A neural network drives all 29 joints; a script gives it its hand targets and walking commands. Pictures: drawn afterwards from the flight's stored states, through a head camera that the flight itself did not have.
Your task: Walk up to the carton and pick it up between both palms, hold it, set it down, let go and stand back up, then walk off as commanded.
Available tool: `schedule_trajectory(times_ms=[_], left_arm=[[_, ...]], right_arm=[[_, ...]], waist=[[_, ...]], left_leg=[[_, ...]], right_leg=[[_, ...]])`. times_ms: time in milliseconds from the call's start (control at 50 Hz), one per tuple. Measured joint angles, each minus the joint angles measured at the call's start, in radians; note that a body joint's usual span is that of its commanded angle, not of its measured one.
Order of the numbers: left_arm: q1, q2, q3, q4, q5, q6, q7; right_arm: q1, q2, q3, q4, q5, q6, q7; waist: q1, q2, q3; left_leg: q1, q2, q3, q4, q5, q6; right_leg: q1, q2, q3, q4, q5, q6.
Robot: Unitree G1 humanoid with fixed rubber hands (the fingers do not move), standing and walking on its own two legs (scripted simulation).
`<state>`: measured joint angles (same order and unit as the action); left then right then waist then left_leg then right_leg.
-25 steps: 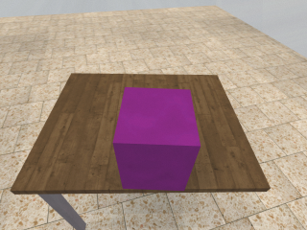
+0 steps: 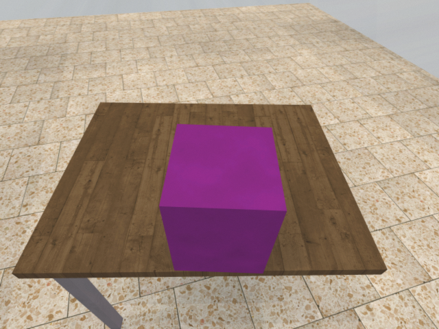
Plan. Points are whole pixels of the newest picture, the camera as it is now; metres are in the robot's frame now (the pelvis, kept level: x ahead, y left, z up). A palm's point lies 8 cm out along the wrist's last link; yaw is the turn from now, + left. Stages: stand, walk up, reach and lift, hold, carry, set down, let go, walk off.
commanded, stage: stand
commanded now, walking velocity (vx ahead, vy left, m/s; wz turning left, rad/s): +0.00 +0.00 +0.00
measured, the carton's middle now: (221, 201) +0.39 +0.01 +0.01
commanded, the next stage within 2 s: walk off in 0.24 s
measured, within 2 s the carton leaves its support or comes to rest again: neither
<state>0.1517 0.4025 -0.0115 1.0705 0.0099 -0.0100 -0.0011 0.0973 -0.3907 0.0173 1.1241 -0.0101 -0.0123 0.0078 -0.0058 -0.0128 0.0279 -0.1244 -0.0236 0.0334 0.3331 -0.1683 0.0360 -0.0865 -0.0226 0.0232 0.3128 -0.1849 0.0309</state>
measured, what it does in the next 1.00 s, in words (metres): walks backwards: right foot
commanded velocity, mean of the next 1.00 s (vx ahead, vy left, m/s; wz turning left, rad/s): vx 0.00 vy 0.00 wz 0.00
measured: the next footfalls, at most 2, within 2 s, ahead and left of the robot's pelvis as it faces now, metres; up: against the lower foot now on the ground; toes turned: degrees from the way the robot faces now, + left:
right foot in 0.80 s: -0.05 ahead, -0.17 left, +0.00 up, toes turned +8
left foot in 1.24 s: -0.21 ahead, +0.11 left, +0.00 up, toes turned +1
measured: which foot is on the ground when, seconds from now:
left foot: down 0.00-0.80, up 0.82-1.00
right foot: down 0.00-0.58, up 0.60-0.78, down 0.80-1.00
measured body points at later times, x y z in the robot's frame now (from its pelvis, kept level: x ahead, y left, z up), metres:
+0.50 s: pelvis -0.01 +0.00 +0.00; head +0.00 +0.01 +0.45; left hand +0.08 +0.32 -0.13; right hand +0.09 -0.32 -0.12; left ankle +0.01 +0.09 -0.75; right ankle -0.01 -0.14 -0.75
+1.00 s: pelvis -0.13 -0.06 -0.01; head -0.08 -0.10 +0.43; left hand -0.06 +0.26 -0.10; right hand -0.02 -0.40 -0.14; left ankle -0.17 +0.09 -0.63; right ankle -0.08 -0.17 -0.75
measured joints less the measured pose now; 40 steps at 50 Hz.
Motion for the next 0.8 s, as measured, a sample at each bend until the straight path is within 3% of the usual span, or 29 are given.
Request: schedule_trajectory(times_ms=[460,580,640,700,740,800], left_arm=[[-0.005,-0.007,0.012,-0.008,-0.003,0.006,-0.001],[-0.015,0.012,0.08,-0.131,-0.001,0.044,-0.001],[-0.011,0.019,0.098,-0.183,0.008,0.06,-0.004],[0.004,0.027,0.098,-0.224,0.002,0.064,-0.005],[0.021,0.03,0.096,-0.242,-0.001,0.062,-0.01],[0.061,0.039,0.095,-0.255,0.004,0.049,-0.012]], right_arm=[[-0.003,0.001,-0.018,-0.021,0.001,0.006,0.002],[0.014,-0.009,-0.06,-0.193,0.012,0.037,-0.002],[0.023,-0.016,-0.066,-0.249,0.009,0.057,-0.006],[0.019,-0.02,-0.072,-0.291,0.002,0.068,-0.013],[0.011,-0.026,-0.075,-0.319,-0.002,0.073,-0.019],[-0.006,-0.038,-0.072,-0.345,-0.002,0.084,-0.02]], waist=[[0.004,0.0,-0.003],[-0.014,0.006,0.079],[-0.026,0.033,0.105],[-0.02,0.052,0.126],[-0.014,0.059,0.136],[0.0,0.06,0.138]], left_leg=[[-0.01,0.001,-0.011,0.007,0.001,-0.004],[-0.14,0.004,-0.02,0.154,-0.031,-0.005],[-0.185,0.022,-0.04,0.188,-0.022,-0.008],[-0.215,0.042,-0.044,0.191,0.001,-0.011],[-0.233,0.051,-0.04,0.202,0.012,-0.025],[-0.29,0.061,-0.034,0.291,-0.008,-0.044]], right_leg=[[-0.006,0.001,-0.005,0.004,0.0,-0.002],[-0.171,0.016,0.014,0.243,-0.039,-0.035],[-0.266,0.075,0.043,0.509,-0.241,-0.049],[-0.303,0.119,0.074,0.65,-0.297,-0.048],[-0.276,0.111,0.087,0.598,-0.276,-0.051],[-0.175,0.076,0.098,0.353,-0.18,-0.055]])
